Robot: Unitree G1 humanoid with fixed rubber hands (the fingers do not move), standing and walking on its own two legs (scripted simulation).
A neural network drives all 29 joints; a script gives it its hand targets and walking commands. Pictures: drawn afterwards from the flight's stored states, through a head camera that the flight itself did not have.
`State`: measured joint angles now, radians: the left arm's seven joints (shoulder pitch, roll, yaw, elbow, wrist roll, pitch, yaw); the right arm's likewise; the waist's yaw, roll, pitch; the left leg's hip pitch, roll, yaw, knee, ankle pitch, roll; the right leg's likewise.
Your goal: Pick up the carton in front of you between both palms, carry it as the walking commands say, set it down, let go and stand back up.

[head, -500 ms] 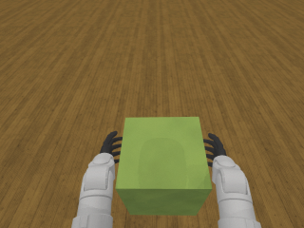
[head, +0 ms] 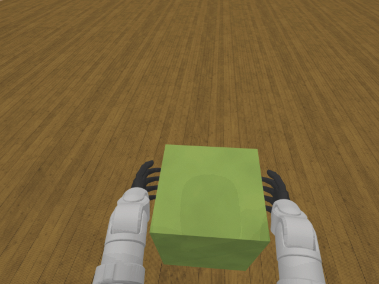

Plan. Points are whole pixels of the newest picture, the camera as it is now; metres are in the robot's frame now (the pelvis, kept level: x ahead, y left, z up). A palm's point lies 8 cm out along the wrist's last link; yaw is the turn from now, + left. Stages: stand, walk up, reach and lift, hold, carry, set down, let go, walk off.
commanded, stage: hold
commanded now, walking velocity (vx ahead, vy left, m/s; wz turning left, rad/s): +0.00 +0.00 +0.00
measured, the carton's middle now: (207, 210) +0.31 -0.02 -0.04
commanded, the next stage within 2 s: set down in 0.26 s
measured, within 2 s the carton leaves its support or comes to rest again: neither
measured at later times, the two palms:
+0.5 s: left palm (140, 199) +0.29 +0.13 +0.05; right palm (281, 197) +0.30 -0.17 +0.05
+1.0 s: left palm (158, 225) +0.34 +0.11 -0.18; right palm (260, 229) +0.33 -0.19 -0.18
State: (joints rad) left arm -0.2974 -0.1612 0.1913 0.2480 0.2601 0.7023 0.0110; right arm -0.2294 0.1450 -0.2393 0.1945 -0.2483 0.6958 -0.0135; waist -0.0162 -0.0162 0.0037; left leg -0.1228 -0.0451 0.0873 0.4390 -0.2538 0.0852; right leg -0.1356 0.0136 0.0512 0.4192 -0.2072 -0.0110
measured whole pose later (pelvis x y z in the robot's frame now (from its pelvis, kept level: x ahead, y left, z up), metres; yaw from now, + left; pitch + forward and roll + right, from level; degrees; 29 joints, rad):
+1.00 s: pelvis -0.05 -0.04 -0.08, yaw +0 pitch +28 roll +0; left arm -0.64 -0.09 0.38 0.59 0.23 0.10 0.01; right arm -0.60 0.12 -0.38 0.54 -0.22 0.11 -0.07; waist 0.00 0.00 0.05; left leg -1.13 -0.06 -0.04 0.99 -0.32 0.01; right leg -1.15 0.07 0.03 0.97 -0.32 -0.02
